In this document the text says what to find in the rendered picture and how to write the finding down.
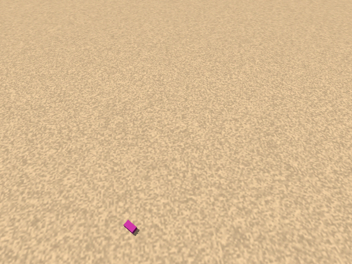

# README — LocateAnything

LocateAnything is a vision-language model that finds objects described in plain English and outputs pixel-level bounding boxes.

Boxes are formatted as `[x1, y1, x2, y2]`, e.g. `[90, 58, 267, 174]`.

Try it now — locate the small box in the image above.
[124, 220, 137, 234]

